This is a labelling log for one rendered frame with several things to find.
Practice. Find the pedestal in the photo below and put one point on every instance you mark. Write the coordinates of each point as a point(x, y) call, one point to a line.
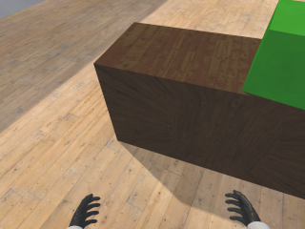
point(178, 92)

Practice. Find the carton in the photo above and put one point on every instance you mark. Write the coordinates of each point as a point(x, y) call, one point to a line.
point(278, 69)

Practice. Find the robot right hand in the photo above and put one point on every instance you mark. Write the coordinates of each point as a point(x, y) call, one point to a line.
point(246, 210)

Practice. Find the robot left hand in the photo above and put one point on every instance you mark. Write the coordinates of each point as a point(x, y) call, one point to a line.
point(81, 213)

